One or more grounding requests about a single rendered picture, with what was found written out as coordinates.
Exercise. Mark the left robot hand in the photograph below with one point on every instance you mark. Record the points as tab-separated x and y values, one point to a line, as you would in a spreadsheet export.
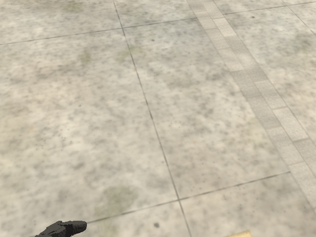
64	229

